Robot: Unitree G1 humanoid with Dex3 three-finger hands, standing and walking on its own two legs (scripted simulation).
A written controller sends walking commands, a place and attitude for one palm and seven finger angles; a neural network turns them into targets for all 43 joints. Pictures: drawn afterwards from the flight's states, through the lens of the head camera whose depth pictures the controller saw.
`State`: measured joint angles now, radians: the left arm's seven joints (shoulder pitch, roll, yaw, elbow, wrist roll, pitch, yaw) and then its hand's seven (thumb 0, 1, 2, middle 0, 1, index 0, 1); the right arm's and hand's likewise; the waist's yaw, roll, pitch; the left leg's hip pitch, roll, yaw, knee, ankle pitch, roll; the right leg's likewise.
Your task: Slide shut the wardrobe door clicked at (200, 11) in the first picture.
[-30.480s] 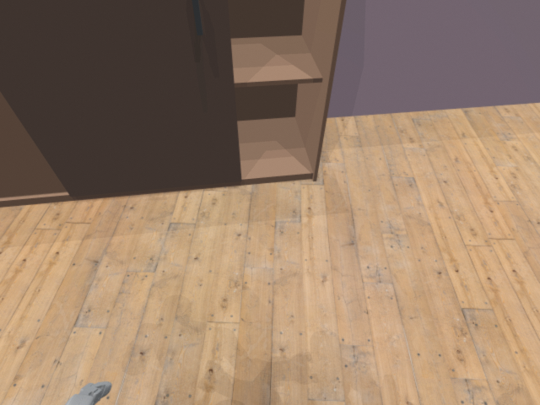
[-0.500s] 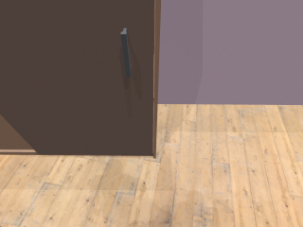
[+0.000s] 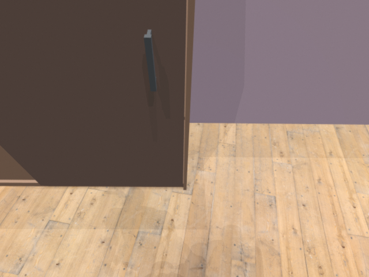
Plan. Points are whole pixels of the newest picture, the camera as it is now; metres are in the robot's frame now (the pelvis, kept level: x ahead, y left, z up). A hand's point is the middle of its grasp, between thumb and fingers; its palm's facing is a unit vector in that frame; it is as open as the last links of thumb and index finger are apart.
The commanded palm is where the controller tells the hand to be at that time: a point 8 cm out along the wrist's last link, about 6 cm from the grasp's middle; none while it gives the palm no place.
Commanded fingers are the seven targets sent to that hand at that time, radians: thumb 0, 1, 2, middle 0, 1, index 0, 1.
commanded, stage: look to check the result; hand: left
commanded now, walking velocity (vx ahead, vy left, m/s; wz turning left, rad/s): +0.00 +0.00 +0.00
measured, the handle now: (151, 62) +0.66 +0.14 +0.11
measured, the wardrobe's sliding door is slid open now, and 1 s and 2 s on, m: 0.00 0.00 0.00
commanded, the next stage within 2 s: stand and wait in 0.44 s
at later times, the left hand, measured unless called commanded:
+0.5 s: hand out of the picture +0.06 +0.20 -0.17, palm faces +0.00 -0.97 -0.25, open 7.4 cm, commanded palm none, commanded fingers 0.00 0.90 0.90 -0.20 -0.30 -0.20 -0.30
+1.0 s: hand out of the picture +0.09 +0.22 -0.16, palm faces -0.01 -0.95 -0.30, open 7.4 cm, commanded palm none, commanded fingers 0.00 0.90 0.90 -0.20 -0.30 -0.20 -0.30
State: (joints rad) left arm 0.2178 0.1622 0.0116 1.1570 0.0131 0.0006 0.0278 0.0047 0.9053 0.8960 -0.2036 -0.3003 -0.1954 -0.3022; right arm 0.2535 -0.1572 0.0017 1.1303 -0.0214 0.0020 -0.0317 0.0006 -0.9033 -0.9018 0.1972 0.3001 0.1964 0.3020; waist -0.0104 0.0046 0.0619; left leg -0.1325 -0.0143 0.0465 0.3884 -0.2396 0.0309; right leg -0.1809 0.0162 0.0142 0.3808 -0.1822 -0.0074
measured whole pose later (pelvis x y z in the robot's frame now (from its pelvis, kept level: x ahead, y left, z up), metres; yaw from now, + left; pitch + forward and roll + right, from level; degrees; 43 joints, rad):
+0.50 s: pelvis +0.01 +0.00 +0.00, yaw +0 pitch -1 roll +0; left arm 0.15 0.23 0.02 1.14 0.01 -0.01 0.02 0.00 0.90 0.90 -0.20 -0.30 -0.20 -0.30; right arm 0.18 -0.22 0.00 1.12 -0.02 0.00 -0.03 0.00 -0.90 -0.90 0.20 0.30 0.20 0.30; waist -0.01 0.00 0.06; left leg -0.10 -0.01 0.04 0.36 -0.24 0.03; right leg -0.15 0.02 0.01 0.36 -0.19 -0.01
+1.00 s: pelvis +0.02 -0.01 +0.00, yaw +0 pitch -1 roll +0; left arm 0.11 0.29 0.02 1.13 0.01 -0.01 0.01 0.01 0.90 0.90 -0.20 -0.30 -0.20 -0.30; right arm 0.13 -0.29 0.00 1.12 -0.02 -0.01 -0.02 0.00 -0.90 -0.90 0.20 0.30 0.20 0.30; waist -0.01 0.01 0.06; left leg -0.07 0.00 0.04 0.31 -0.23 0.01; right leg -0.12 0.03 0.00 0.33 -0.18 -0.02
